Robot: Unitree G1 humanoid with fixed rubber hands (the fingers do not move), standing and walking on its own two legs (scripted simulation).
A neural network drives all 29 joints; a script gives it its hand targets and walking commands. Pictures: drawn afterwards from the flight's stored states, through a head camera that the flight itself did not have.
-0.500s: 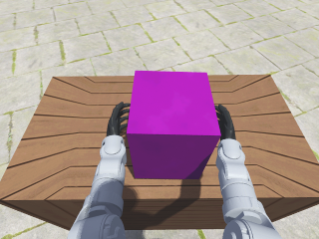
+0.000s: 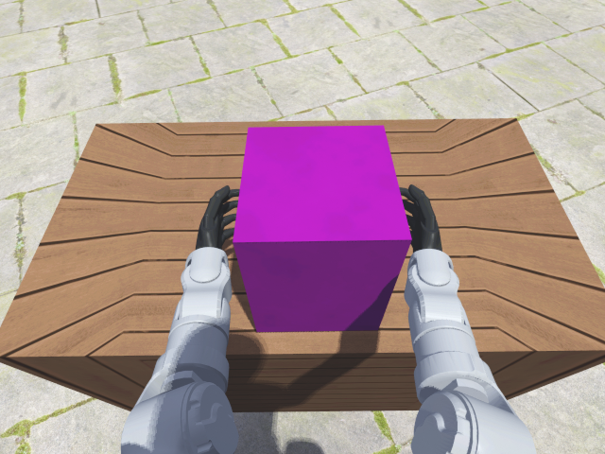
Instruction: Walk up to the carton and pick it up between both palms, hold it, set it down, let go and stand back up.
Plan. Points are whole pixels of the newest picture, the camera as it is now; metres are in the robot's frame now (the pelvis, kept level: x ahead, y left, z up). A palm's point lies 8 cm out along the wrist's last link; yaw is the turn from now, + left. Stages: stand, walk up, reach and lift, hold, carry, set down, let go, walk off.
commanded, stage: set down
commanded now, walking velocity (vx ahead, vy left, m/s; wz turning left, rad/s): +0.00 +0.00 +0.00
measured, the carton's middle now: (316, 234) +0.45 +0.01 -0.02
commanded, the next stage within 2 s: none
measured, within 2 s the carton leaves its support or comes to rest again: rests again in 0.16 s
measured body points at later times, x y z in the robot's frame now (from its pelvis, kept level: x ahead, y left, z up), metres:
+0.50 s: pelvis +0.02 +0.00 +0.00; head +0.11 +0.00 +0.44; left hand +0.44 +0.16 +0.02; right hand +0.44 -0.14 +0.02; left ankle -0.01 +0.12 -0.75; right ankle -0.01 -0.12 -0.75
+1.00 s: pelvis +0.00 +0.00 +0.00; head +0.10 +0.01 +0.43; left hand +0.43 +0.16 +0.02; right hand +0.44 -0.14 +0.02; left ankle -0.01 +0.12 -0.75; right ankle -0.01 -0.12 -0.75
